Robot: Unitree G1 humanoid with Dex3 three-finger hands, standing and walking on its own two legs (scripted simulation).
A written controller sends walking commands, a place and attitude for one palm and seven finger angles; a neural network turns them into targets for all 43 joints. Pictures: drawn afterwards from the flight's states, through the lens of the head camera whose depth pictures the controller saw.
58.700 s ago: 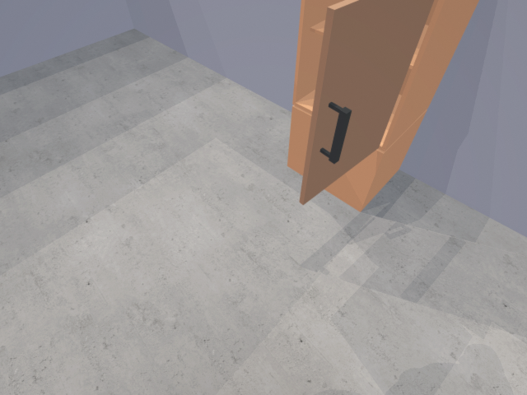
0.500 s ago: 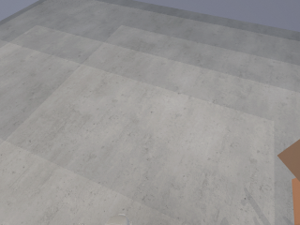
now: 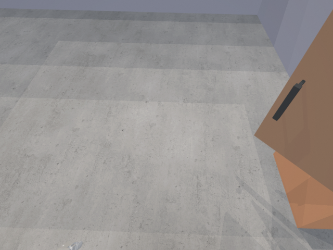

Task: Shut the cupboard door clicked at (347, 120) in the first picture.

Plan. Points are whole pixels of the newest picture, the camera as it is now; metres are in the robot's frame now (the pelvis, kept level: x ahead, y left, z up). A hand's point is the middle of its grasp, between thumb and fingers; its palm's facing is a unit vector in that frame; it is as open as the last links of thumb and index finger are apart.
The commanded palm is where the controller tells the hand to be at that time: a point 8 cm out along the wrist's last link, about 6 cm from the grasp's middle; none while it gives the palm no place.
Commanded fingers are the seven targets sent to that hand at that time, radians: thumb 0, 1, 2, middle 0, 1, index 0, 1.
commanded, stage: turn to face it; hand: left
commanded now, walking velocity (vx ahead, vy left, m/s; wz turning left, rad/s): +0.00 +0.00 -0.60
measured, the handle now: (288, 100) +0.62 -0.41 -0.05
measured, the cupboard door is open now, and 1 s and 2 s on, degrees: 44 44 44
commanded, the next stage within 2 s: take the last steps up to it in 1.30 s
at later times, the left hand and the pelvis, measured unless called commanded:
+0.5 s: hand out of the picture +0.13 +0.18 -0.17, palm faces -0.22 -0.96 -0.20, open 7.4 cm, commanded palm none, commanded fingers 0.00 0.90 0.90 -0.20 -0.30 -0.20 -0.30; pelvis +0.01 +0.00 -0.01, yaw -16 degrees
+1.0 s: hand (138, 221) +0.21 +0.09 -0.15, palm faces -0.53 -0.80 -0.29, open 7.4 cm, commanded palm none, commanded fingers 0.00 0.90 0.90 -0.20 -0.30 -0.20 -0.30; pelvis +0.01 -0.02 -0.01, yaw -33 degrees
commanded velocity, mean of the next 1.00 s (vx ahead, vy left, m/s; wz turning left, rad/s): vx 0.00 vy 0.00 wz -0.56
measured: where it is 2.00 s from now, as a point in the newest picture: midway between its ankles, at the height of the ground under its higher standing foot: outside the picture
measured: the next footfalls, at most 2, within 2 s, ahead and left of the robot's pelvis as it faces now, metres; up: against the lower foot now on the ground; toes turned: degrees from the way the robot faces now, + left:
right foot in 0.04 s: +0.03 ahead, -0.13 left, +0.00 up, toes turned -6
left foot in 0.50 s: +0.09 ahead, +0.11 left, +0.00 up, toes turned -15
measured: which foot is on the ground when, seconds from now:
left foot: down 0.00-0.04, up 0.06-0.48, down 0.50-0.90, up 0.92-1.00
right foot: up 0.00-0.02, down 0.04-0.50, up 0.52-0.88, down 0.90-1.00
